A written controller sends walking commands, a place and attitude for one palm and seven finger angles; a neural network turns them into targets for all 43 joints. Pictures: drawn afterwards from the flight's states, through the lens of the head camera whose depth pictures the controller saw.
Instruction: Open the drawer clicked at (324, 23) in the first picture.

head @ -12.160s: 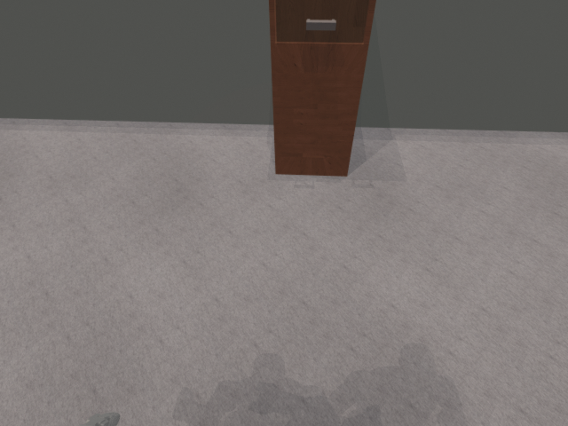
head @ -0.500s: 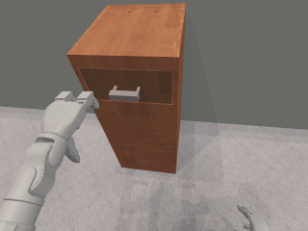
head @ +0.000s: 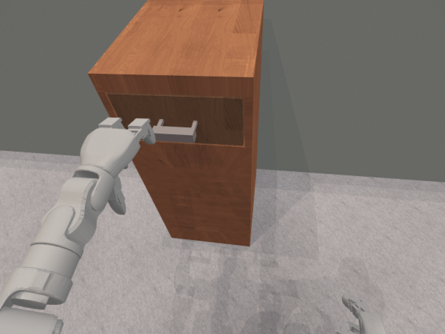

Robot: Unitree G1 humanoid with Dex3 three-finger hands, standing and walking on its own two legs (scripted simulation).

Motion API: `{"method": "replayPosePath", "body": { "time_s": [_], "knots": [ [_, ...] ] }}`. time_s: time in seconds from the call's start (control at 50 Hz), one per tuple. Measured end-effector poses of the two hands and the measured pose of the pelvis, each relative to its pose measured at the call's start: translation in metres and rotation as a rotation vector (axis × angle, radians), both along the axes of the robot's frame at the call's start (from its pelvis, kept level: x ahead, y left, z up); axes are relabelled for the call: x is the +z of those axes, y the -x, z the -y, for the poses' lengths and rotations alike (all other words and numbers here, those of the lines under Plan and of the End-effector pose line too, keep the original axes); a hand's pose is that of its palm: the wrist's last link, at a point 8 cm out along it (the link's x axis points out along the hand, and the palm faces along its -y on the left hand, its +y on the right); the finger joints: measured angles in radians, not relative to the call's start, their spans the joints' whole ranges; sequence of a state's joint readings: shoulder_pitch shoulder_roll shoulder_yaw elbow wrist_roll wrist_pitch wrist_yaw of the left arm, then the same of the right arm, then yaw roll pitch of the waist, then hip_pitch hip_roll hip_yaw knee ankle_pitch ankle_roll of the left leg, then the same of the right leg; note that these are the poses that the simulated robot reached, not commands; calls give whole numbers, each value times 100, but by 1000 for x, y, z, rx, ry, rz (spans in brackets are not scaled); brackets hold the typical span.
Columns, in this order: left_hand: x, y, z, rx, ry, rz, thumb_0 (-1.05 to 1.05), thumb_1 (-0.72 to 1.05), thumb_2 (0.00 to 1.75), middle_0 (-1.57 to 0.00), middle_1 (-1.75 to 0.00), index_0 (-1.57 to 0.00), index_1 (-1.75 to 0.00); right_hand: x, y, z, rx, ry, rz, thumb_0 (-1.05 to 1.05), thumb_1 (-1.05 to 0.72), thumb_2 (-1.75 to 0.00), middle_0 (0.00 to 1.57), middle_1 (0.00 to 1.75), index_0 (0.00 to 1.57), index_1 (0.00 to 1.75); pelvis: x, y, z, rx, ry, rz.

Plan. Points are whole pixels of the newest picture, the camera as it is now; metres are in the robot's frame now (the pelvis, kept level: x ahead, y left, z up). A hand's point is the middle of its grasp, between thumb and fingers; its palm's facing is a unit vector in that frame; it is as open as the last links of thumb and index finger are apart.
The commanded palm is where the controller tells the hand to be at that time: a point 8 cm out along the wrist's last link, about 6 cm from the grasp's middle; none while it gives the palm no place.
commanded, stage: move the hooked fingers above the handle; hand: left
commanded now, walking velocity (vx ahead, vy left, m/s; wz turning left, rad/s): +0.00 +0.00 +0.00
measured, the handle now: (175, 128) +0.57 +0.20 +0.00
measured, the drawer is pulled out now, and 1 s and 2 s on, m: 0.00 0.00 0.00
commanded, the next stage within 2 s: none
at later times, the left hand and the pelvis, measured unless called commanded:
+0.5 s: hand (146, 142) +0.45 +0.22 +0.08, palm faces -0.02 -0.01 -1.00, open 13.8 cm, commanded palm +0.44 +0.22 +0.14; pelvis +0.01 +0.00 -0.01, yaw -1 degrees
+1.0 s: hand (164, 127) +0.51 +0.20 +0.06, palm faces -0.05 +0.00 -1.00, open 13.8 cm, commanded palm +0.50 +0.20 +0.12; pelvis +0.03 +0.00 -0.01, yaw -2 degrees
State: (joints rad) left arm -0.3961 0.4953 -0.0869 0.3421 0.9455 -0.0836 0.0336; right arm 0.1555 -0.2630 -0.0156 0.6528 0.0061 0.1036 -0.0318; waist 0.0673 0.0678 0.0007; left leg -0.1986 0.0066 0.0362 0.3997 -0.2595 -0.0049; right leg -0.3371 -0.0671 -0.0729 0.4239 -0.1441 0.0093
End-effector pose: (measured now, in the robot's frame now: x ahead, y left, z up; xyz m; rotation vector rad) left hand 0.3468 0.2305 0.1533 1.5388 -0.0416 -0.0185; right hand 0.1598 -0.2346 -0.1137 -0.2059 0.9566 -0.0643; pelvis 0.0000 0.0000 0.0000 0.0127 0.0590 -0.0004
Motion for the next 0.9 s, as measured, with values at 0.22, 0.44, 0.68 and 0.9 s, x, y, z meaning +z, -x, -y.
{"method": "replayPosePath", "body": {
  "time_s": [0.22,0.44,0.68,0.9],
  "knots": [
    [-10,-38,5,17,-6,-18,0,-49,30,-32,-120,-32,-120,-10,38,22,-106,25,-96,1,-90,-90,20,30,20,30,-2,-7,0,-23,-2,-39],
    [-21,-73,6,6,-22,-46,0,-49,30,-32,-120,-32,-120,-15,53,30,-141,59,-147,1,-90,-90,20,30,20,30,-6,-12,-1,-15,0,-82],
    [-28,-122,27,1,-27,-46,0,-49,30,-32,-120,-32,-120,-23,72,25,-181,43,-214,1,-90,-90,20,30,20,30,-11,-20,-4,-25,0,-143],
    [-33,-144,26,29,-30,-55,0,-49,30,-32,-120,-32,-120,-28,100,28,-227,47,-305,1,-90,-90,20,30,20,30,-13,-27,-4,-34,3,-184]
  ]
}}
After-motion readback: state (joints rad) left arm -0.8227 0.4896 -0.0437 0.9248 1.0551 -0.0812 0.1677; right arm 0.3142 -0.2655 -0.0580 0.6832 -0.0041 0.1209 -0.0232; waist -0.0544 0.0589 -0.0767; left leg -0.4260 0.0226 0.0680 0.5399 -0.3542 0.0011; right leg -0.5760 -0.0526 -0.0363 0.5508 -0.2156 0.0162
